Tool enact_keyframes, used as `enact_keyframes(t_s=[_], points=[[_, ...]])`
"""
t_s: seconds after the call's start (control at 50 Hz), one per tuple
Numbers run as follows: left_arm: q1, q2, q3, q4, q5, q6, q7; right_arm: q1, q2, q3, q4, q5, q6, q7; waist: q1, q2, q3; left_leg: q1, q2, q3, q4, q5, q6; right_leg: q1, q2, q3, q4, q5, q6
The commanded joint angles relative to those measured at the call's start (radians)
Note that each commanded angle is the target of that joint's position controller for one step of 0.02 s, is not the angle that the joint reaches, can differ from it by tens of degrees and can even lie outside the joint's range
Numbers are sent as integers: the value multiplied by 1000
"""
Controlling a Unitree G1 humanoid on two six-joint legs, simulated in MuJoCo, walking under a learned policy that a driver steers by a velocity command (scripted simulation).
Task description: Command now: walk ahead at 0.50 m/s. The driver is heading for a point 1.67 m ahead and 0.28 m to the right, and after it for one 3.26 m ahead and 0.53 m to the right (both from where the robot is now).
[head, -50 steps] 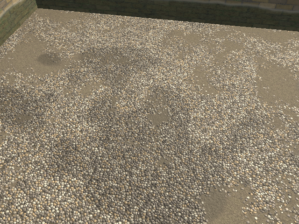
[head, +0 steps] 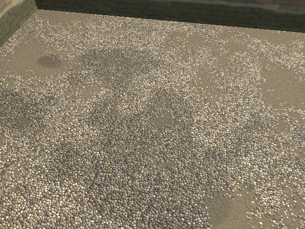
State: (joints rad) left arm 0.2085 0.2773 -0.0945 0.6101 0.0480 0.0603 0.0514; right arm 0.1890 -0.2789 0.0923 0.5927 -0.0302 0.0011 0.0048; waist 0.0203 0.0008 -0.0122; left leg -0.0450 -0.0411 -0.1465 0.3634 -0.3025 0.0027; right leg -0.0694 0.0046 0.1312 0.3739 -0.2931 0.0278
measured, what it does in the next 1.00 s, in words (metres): stands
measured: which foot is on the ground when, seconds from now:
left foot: down 0.00-1.00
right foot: down 0.00-1.00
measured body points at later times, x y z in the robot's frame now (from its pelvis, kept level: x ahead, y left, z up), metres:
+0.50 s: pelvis -0.01 +0.00 +0.00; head -0.01 +0.00 +0.45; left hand +0.15 +0.24 -0.09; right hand +0.18 -0.22 -0.08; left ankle -0.07 +0.13 -0.74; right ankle -0.06 -0.15 -0.74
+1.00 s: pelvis +0.00 +0.00 +0.00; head -0.01 +0.00 +0.45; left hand +0.16 +0.24 -0.09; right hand +0.18 -0.22 -0.08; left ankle -0.07 +0.13 -0.74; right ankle -0.06 -0.15 -0.74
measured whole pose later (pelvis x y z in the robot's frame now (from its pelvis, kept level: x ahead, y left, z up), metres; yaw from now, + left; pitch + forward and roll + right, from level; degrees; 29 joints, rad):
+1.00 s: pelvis +0.00 +0.00 +0.00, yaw +0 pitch -1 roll +0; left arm 0.19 0.27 -0.10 0.60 0.04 0.05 0.05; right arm 0.18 -0.27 0.09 0.58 -0.02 -0.01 0.02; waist 0.02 0.00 -0.01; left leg -0.06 -0.04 -0.14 0.37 -0.30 0.01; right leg -0.08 0.00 0.14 0.38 -0.29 0.03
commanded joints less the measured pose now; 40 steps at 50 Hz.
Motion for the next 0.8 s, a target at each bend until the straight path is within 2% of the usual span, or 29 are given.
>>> enact_keyframes(t_s=[0.02, 0.24, 0.26, 0.36, 0.8], points=[[-44, 104, 30, -78, 1, -14, 5, -55, -102, -31, -83, 0, -17, -4, 0, 3, -45, -70, 59, -50, -31, 399, -21, 85, -45, 54, 9, 448, -21], [-37, 102, 28, -70, 0, -13, 7, -47, -99, -29, -78, -1, -17, -5, 0, 1, -33, -75, 57, -49, -41, 368, -24, 78, -43, 56, -2, 425, -20], [-54, 98, 30, -78, -12, -18, 4, -68, -90, -30, -87, 12, -24, 2, -2, 9, -19, -98, 53, -37, -37, 323, -22, 72, -45, 53, 6, 400, -19], [-61, 95, 28, -87, -9, -18, 2, -70, -88, -29, -96, 7, -31, 10, 1, -2, -33, -110, 53, -40, -34, 306, -14, 73, -45, 56, 13, 392, -25], [-70, 96, 30, -95, -8, -21, -3, -75, -90, -32, -104, 8, -31, 15, 1, 1, -46, -92, 60, -44, -31, 352, -6, 74, -49, 60, 16, 411, -24]])
Keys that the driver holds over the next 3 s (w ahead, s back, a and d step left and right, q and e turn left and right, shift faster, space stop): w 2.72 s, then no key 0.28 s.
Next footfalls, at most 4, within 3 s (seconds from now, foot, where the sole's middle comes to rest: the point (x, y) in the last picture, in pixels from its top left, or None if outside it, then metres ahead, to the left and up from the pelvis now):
none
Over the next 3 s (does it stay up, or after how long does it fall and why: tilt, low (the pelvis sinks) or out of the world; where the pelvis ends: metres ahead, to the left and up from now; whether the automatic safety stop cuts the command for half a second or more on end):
stays up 0.01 0.00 0.00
